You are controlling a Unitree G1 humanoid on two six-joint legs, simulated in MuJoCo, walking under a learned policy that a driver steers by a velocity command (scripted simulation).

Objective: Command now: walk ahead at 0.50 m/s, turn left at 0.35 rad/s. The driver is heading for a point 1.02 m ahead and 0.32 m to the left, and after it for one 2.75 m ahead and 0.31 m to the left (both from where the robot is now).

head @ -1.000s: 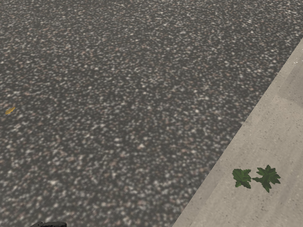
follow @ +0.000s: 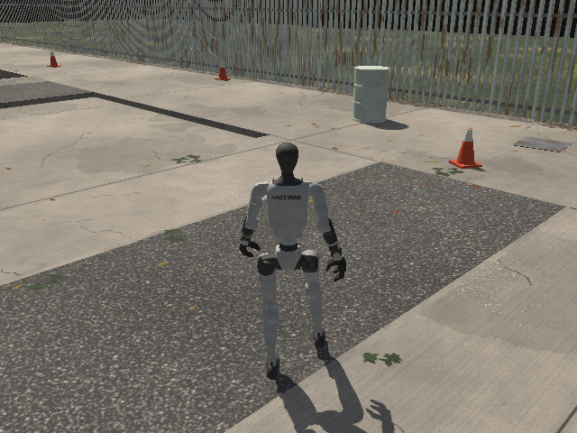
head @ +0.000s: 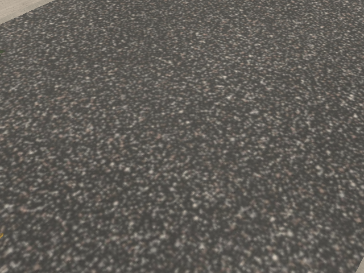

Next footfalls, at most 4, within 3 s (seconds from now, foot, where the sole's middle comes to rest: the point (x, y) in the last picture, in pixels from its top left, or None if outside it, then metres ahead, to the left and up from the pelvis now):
0.16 right None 0.27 -0.15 -0.78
0.68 left None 0.47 0.18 -0.78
1.18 right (133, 190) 0.83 0.15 -0.78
1.70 left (45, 177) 0.92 0.52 -0.78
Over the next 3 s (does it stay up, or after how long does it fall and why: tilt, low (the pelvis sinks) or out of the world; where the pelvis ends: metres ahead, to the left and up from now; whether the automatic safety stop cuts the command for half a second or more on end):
stays up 1.52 0.55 0.00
